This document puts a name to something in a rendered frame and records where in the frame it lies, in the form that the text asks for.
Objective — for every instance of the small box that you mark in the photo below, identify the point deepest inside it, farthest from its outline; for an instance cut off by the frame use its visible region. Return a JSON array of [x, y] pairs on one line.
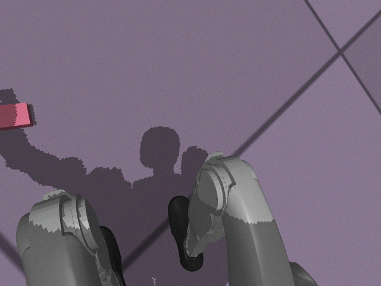
[[15, 116]]

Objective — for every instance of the right robot hand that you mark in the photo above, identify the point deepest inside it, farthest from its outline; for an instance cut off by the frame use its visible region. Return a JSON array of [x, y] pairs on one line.
[[301, 277]]

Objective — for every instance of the right robot foot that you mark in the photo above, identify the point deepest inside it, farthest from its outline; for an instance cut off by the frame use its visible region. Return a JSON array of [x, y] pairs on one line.
[[178, 218]]

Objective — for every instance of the left robot foot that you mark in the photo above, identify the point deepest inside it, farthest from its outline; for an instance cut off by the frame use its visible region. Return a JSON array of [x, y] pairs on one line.
[[114, 253]]

